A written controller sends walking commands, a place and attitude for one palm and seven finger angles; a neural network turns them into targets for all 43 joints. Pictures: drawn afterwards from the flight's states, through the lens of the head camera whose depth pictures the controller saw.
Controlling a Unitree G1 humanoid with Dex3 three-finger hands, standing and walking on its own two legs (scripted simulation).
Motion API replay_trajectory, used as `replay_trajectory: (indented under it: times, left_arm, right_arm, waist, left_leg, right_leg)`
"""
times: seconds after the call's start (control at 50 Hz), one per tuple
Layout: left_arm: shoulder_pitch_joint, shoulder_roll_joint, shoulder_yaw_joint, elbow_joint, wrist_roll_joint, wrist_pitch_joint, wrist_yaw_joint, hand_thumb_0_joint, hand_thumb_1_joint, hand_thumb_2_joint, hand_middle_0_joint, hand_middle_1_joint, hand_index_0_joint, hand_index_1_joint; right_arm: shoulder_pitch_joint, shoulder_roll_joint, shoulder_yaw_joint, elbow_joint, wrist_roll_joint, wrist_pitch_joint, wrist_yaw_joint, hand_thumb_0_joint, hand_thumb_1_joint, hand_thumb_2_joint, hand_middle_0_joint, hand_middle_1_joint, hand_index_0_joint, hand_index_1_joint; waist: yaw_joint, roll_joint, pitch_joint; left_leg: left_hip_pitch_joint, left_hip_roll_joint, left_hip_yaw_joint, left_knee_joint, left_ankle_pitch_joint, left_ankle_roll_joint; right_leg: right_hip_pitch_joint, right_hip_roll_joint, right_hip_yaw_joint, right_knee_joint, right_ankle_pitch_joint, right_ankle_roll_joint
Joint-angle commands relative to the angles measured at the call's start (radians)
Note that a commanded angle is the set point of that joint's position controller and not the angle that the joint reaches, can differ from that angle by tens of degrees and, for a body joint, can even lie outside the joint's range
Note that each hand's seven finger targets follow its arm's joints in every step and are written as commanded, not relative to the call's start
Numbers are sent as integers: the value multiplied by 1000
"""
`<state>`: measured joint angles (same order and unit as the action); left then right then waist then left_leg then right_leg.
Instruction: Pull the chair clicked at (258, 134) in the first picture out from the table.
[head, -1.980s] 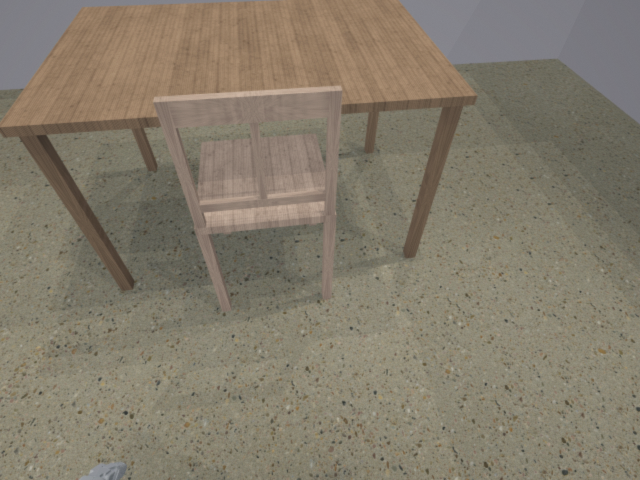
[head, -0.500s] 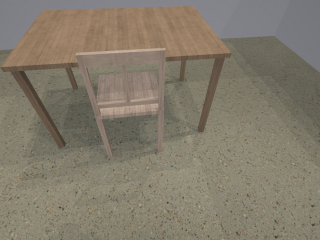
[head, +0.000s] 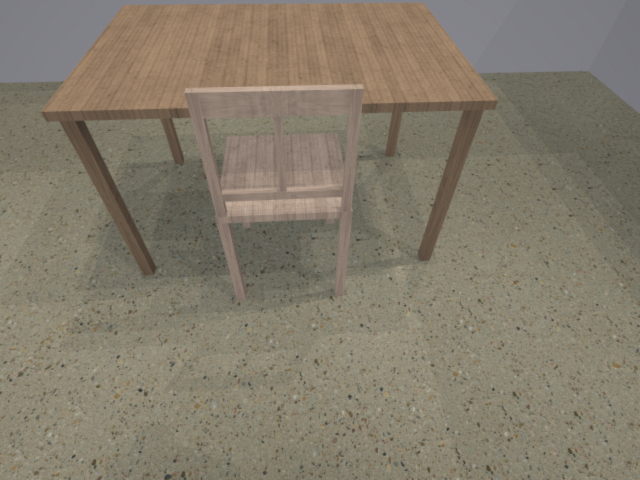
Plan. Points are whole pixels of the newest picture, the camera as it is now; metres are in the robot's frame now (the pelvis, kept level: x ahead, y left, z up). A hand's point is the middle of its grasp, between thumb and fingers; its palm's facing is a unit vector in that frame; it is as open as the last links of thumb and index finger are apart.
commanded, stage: turn to face it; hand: left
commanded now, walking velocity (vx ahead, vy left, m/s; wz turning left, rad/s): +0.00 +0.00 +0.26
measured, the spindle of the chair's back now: (280, 155) +0.87 +0.15 -0.12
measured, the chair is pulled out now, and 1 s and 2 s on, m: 0.00 0.00 0.00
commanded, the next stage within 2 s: take the last steps up to it in 0.06 s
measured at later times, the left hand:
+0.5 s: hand out of the picture -0.01 +0.16 -0.18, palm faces +0.10 -0.97 -0.21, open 7.4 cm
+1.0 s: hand out of the picture +0.07 +0.11 -0.18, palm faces +0.16 -0.98 -0.10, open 7.4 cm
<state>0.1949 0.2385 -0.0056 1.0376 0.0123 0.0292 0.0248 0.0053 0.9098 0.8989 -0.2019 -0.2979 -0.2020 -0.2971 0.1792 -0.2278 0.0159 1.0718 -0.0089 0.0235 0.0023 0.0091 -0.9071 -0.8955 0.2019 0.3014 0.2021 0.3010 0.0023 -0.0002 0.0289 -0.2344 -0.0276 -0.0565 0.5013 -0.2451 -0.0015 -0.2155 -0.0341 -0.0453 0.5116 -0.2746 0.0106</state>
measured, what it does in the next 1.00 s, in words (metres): walks ahead: left foot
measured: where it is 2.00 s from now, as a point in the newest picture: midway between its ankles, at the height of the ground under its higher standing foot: (358, 418)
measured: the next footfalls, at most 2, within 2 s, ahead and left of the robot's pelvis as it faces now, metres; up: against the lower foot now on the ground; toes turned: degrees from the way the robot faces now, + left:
left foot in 0.92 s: +0.27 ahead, +0.09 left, +0.00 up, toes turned +12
right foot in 1.30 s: +0.44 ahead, -0.19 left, +0.00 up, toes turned -4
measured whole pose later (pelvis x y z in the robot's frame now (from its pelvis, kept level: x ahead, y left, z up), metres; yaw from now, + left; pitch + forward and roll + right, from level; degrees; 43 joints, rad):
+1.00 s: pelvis +0.20 -0.02 -0.02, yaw +2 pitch -1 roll +1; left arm 0.51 0.09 0.03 1.18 0.03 -0.01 0.01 0.01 0.91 0.90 -0.20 -0.30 -0.20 -0.30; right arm 0.13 -0.09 -0.03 1.02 -0.02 -0.08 -0.02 0.01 -0.91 -0.90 0.20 0.30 0.20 0.30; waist 0.04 -0.06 0.04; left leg -0.33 0.03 0.19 0.64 -0.29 0.06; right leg -0.31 0.00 -0.03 1.18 -0.42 -0.05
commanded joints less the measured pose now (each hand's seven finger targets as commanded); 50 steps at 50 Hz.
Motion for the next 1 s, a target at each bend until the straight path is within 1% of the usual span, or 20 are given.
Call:
replay_trajectory:
  times: [0.0,0.14,0.18,0.24,0.28,0.32,0.38,0.42,0.44,0.46,0.48,0.54,0.6,0.78,0.84,0.86,0.88,0.9,0.94,0.98]
  left_arm:
    - [34,154,48,-64,2,-12,12,0,900,900,-200,-300,-200,-300]
    - [69,119,59,-75,5,-11,15,0,900,900,-200,-300,-200,-300]
    - [87,96,53,-56,10,-14,8,0,900,900,-200,-300,-200,-300]
    - [117,59,47,-39,19,-14,-5,0,900,900,-200,-300,-200,-300]
    - [144,13,39,-21,21,-25,-15,0,900,900,-200,-300,-200,-300]
    - [149,4,39,-20,20,-36,-22,0,900,900,-200,-300,-200,-300]
    - [179,-11,43,-10,12,-52,-31,0,900,900,-200,-300,-200,-300]
    - [262,-4,50,27,10,-62,-31,0,900,900,-200,-300,-200,-300]
    - [322,46,63,48,13,-68,-22,0,900,900,-200,-300,-200,-300]
    - [394,119,81,63,17,-68,-10,0,900,900,-200,-300,-200,-300]
    - [428,109,76,72,8,-73,-2,0,900,900,-200,-300,-200,-300]
    - [353,14,50,71,15,-84,3,0,900,900,-200,-300,-200,-300]
    - [365,-17,38,81,14,-101,5,0,900,900,-200,-300,-200,-300]
    - [459,-29,38,142,16,-103,18,0,900,900,-200,-300,-200,-300]
    - [410,-7,49,136,9,-104,14,0,900,900,-200,-300,-200,-300]
    - [408,-16,53,126,2,-105,9,0,900,900,-200,-300,-200,-300]
    - [443,-73,51,99,-10,-102,-1,0,900,900,-200,-300,-200,-300]
    - [384,-52,48,47,-1,-98,-5,0,900,900,-200,-300,-200,-300]
    - [290,-70,61,37,16,-76,-15,0,900,900,-200,-300,-200,-300]
    - [313,-91,66,42,28,-54,-33,0,900,900,-200,-300,-200,-300]
  right_arm:
    - [16,-145,-46,-68,-2,-13,-14,0,-900,-900,200,300,200,300]
    - [59,-99,-56,-88,-6,-8,-16,0,-900,-900,200,300,200,300]
    - [97,-82,-52,-73,-15,-11,-16,0,-900,-900,200,300,200,300]
    - [133,-99,-61,-55,-24,-17,-21,0,-900,-900,200,300,200,300]
    - [156,-129,-69,-41,-19,-30,-31,0,-900,-900,200,300,200,300]
    - [181,-135,-78,-34,-16,-41,-35,0,-900,-900,200,300,200,300]
    - [184,-118,-80,-23,-16,-50,-38,0,-900,-900,200,300,200,300]
    - [169,-93,-76,-22,-12,-52,-39,0,-900,-900,200,300,200,300]
    - [159,-44,-68,-33,-6,-57,-36,0,-900,-900,200,300,200,300]
    - [110,4,-57,-71,-6,-63,-28,0,-900,-900,200,300,200,300]
    - [41,-44,-71,-87,-18,-60,-23,0,-900,-900,200,300,200,300]
    - [39,-7,-80,-60,-22,-52,-6,0,-900,-900,200,300,200,300]
    - [52,28,-83,-50,-20,-47,2,0,-900,-900,200,300,200,300]
    - [-122,67,-67,-97,-10,-66,6,0,-900,-900,200,300,200,300]
    - [113,34,-78,-24,-14,-82,-19,0,-900,-900,200,300,200,300]
    - [248,-20,-94,14,-20,-86,-31,0,-900,-900,200,300,200,300]
    - [360,-135,-121,34,-33,-91,-43,0,-900,-900,200,300,200,300]
    - [377,-182,-124,23,-5,-80,-46,0,-900,-900,200,300,200,300]
    - [189,-75,-100,-4,-4,-92,-51,0,-900,-900,200,300,200,300]
    - [117,8,-76,-22,-9,-105,-45,0,-900,-900,200,300,200,300]
  waist:
    - [6,0,-14]
    - [0,-14,-19]
    - [-11,-17,-27]
    - [-14,87,61]
    - [-17,174,80]
    - [-26,187,65]
    - [-11,170,49]
    - [30,92,34]
    - [58,-51,33]
    - [91,-267,58]
    - [97,-199,105]
    - [29,-51,187]
    - [5,-87,142]
    - [31,-111,112]
    - [-78,-109,-18]
    - [-135,-87,-102]
    - [-140,132,-226]
    - [-117,83,-202]
    - [-51,59,54]
    - [6,93,115]
  left_leg:
    - [-74,110,-115,-59,137,41]
    - [-117,79,-117,-7,46,43]
    - [-115,73,-132,-57,-216,48]
    - [-176,130,-269,-218,-493,93]
    - [-150,205,-408,-318,-537,149]
    - [-79,244,-446,-324,-470,193]
    - [-34,223,-364,-251,-261,184]
    - [-165,162,-247,-112,-190,130]
    - [-350,88,-134,57,-207,85]
    - [-493,-6,57,286,-254,40]
    - [-522,48,46,440,-275,38]
    - [-513,120,63,604,-123,24]
    - [-483,126,111,613,-35,6]
    - [-315,67,234,262,-11,33]
    - [46,7,248,77,70,80]
    - [306,107,129,42,145,123]
    - [520,431,-292,-36,260,264]
    - [412,562,-481,-184,223,340]
    - [111,491,-352,-307,-90,272]
    - [-66,385,-164,-331,-91,210]
  right_leg:
    - [6,-98,75,-67,29,-15]
    - [-34,-126,75,-71,-77,-34]
    - [-50,-101,70,-98,-307,-27]
    - [-85,-12,7,11,-338,-11]
    - [-107,46,-23,162,-183,-12]
    - [-165,41,0,229,-195,-21]
    - [-116,37,2,110,-185,-23]
    - [115,22,20,-97,-75,-29]
    - [277,-95,175,-197,-181,-63]
    - [322,-285,427,-336,-296,-143]
    - [223,-346,513,-387,-342,-190]
    - [115,-273,341,-366,-130,-207]
    - [138,-206,187,-331,213,-189]
    - [206,-153,89,-233,733,-164]
    - [159,-111,40,56,908,-133]
    - [-14,-91,34,265,729,-106]
    - [-268,32,-25,630,119,-58]
    - [-338,54,38,828,-252,-68]
    - [-430,-44,84,872,-120,-54]
    - [-359,-83,76,772,-43,-39]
